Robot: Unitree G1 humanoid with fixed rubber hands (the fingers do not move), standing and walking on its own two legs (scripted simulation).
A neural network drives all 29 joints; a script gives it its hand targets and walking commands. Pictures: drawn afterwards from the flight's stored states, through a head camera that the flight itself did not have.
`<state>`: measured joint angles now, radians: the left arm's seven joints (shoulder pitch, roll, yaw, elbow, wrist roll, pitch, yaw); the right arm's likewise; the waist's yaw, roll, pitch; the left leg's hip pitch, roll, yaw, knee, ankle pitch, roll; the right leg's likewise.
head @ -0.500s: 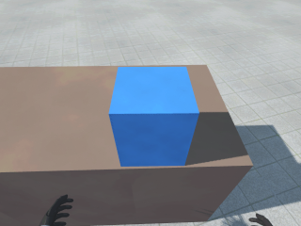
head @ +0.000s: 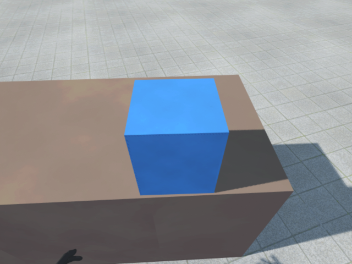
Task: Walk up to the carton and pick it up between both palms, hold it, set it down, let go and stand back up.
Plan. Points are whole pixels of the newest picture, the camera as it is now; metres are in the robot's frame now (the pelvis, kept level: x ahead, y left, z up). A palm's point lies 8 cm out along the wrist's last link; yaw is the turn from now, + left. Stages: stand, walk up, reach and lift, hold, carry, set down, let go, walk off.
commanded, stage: stand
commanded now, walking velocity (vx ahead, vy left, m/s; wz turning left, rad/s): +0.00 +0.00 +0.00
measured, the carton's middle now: (175, 138) +0.43 +0.03 +0.04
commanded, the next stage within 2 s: none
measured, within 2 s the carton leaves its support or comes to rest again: neither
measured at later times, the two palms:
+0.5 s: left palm out of the picture +0.08 +0.31 -0.10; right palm out of the picture +0.07 -0.30 -0.10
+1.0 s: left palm out of the picture +0.08 +0.33 -0.10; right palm out of the picture +0.08 -0.29 -0.10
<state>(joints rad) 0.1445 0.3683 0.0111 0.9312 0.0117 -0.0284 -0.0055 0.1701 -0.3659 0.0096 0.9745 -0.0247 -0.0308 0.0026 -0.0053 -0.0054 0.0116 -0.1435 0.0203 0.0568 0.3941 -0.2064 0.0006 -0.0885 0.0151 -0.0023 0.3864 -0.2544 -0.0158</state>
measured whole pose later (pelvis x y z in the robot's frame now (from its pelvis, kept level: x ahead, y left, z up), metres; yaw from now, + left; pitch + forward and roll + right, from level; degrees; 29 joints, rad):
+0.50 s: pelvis -0.01 +0.01 +0.00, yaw +0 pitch -3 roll +0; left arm 0.13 0.39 0.01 1.03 0.01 -0.02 0.00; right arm 0.14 -0.37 0.01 1.06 -0.02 -0.02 0.00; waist 0.00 -0.01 0.02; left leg -0.13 0.01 0.06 0.34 -0.16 0.01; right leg -0.08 0.01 0.00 0.33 -0.21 -0.01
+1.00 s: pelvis -0.01 +0.01 +0.00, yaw +0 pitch -2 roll +0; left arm 0.11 0.40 0.01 1.06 0.01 -0.02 0.00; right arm 0.11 -0.37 0.00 1.08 -0.02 -0.03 0.00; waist 0.00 -0.01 0.03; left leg -0.13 0.00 0.07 0.33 -0.16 0.02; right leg -0.08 0.00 0.00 0.33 -0.21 0.00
